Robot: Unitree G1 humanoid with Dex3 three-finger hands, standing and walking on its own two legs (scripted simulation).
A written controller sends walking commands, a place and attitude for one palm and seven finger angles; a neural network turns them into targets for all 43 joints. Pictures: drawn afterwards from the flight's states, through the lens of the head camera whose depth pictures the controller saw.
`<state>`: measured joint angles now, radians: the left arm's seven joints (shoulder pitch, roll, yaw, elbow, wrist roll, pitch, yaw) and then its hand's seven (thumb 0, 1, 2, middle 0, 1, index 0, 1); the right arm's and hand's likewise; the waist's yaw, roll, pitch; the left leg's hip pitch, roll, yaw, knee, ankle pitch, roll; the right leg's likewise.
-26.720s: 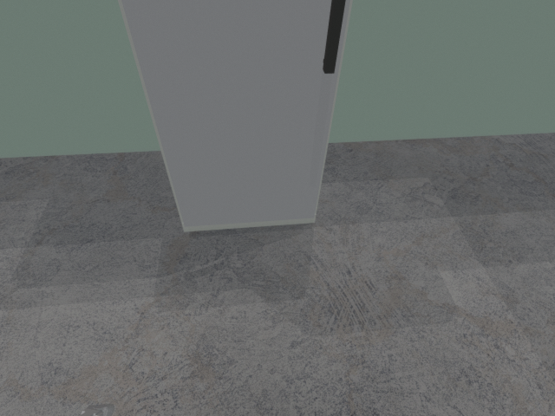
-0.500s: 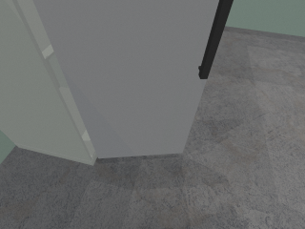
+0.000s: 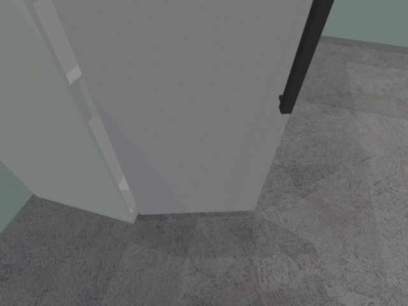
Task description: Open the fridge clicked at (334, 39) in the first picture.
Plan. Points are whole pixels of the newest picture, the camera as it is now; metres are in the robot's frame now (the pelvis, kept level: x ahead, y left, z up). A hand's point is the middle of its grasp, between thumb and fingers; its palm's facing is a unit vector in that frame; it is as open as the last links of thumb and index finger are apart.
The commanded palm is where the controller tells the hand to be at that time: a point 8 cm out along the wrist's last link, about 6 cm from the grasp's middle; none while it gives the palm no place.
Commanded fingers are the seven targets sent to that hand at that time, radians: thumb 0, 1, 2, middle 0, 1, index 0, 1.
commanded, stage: look to check the result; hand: right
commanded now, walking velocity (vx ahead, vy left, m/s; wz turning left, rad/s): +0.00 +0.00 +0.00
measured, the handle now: (305, 38) +0.63 -0.18 +0.22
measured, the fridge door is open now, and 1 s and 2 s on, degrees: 72 72 72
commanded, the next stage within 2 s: stand and wait in 0.40 s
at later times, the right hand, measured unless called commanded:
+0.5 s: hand out of the picture +0.08 -0.23 -0.16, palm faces -0.03 +0.94 -0.33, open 7.4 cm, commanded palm none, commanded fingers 0.00 -0.90 -0.90 0.20 0.30 0.20 0.30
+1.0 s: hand out of the picture +0.09 -0.23 -0.16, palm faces -0.05 +0.94 -0.32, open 7.4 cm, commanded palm none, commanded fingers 0.00 -0.90 -0.90 0.20 0.30 0.20 0.30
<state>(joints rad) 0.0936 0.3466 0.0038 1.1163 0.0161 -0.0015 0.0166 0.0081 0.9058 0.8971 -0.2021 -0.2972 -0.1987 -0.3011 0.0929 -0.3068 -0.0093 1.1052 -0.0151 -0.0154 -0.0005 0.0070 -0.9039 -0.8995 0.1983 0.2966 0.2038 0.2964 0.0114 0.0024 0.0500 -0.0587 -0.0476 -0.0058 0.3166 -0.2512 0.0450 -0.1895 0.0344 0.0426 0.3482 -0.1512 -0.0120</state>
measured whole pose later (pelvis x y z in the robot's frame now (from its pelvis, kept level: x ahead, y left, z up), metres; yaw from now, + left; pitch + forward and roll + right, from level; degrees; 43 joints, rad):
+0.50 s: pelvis +0.01 +0.00 +0.00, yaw +1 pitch +0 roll +0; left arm 0.09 0.31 0.00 1.13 0.01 0.00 0.02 0.01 0.90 0.90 -0.20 -0.30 -0.20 -0.30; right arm 0.12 -0.30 -0.01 1.12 -0.01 -0.01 -0.01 0.01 -0.90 -0.90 0.20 0.30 0.20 0.30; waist 0.00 -0.01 0.05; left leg -0.03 -0.06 -0.02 0.30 -0.26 0.05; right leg -0.17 0.03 0.03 0.35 -0.17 -0.01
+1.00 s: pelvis +0.01 +0.00 +0.00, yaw +1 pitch -1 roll +0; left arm 0.10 0.33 0.00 1.13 0.01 0.00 0.02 0.01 0.91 0.90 -0.20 -0.30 -0.20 -0.30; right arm 0.12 -0.31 -0.01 1.12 -0.01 -0.02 -0.01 0.01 -0.90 -0.90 0.20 0.30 0.20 0.30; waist 0.01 0.00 0.05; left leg -0.03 -0.06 -0.03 0.28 -0.25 0.05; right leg -0.16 0.02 0.02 0.34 -0.17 -0.01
